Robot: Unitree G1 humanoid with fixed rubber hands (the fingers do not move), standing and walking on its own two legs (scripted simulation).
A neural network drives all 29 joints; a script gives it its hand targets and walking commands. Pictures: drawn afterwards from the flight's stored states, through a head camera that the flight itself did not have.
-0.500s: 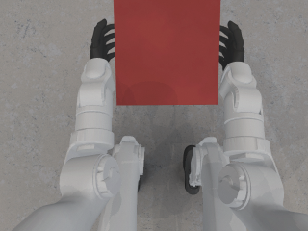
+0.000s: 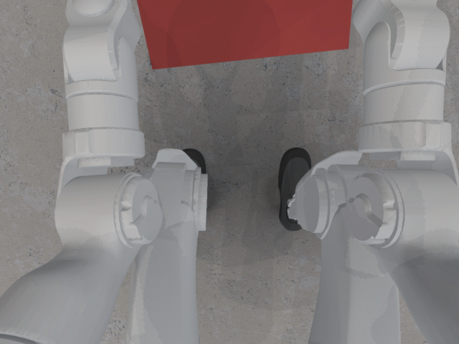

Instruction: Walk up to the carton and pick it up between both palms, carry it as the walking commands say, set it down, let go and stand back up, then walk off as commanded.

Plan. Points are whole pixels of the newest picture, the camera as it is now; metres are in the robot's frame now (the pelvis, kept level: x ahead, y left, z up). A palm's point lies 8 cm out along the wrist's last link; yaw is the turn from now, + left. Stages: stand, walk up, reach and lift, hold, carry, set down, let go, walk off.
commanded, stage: set down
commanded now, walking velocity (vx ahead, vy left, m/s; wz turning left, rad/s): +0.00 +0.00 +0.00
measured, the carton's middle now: out of the picture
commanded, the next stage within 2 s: none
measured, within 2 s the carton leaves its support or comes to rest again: rests again in 1.46 s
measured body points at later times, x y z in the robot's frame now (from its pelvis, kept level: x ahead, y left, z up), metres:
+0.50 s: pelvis +0.01 +0.00 -0.04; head +0.40 +0.02 +0.17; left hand +0.58 +0.17 -0.22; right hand +0.59 -0.13 -0.21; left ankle +0.12 +0.13 -0.42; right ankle +0.12 -0.12 -0.42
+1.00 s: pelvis +0.02 +0.00 -0.05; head +0.40 +0.02 +0.16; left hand +0.58 +0.17 -0.25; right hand +0.59 -0.13 -0.23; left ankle +0.12 +0.13 -0.42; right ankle +0.12 -0.12 -0.42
